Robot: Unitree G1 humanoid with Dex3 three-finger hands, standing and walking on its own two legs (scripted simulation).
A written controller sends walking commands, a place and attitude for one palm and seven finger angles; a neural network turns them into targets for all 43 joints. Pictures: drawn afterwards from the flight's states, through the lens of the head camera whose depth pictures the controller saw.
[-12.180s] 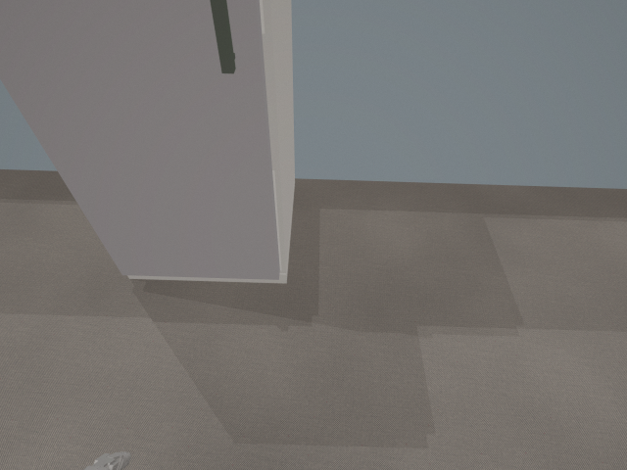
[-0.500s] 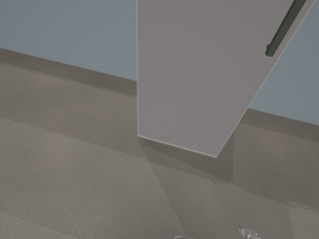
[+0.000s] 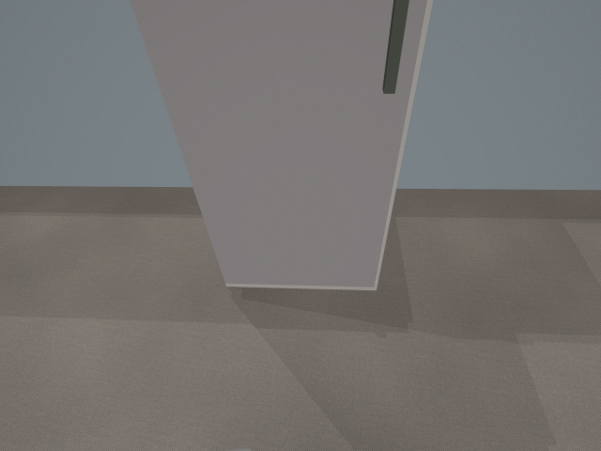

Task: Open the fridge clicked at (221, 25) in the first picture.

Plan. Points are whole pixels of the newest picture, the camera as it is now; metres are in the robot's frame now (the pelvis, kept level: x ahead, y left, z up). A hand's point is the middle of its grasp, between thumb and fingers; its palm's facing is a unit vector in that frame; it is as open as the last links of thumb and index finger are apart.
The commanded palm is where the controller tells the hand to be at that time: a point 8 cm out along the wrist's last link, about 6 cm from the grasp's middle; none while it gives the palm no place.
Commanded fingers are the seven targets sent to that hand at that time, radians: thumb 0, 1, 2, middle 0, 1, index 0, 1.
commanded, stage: take the last steps up to it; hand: right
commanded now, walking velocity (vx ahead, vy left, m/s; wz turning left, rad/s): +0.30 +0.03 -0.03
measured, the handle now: (397, 11) +0.79 -0.16 +0.26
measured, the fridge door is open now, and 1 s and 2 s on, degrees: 0 0 0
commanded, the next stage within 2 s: come to a stop and stand still in 0.86 s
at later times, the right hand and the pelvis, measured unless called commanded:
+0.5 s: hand (398, 436) +0.19 -0.13 -0.17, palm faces +0.10 +0.97 -0.21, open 7.2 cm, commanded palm none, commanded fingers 0.00 -0.90 -0.90 0.20 0.30 0.20 0.30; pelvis +0.12 +0.05 -0.01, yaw -2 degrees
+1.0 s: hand (418, 389) +0.27 -0.18 -0.18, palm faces +0.10 +0.99 -0.14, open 7.4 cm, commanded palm none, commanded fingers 0.00 -0.90 -0.90 0.20 0.30 0.20 0.30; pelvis +0.28 -0.01 +0.00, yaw -2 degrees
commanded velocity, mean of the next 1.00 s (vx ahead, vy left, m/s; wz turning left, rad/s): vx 0.22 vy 0.02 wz -0.02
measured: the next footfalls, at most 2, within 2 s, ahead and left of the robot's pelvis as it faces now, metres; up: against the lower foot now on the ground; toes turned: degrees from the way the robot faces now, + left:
left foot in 0.36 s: +0.19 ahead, +0.16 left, +0.00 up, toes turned +7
right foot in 0.76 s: +0.33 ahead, -0.09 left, +0.00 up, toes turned -12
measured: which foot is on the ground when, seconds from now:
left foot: up 0.00-0.34, down 0.36-0.78, up 0.80-1.00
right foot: down 0.00-0.36, up 0.38-0.74, down 0.76-1.00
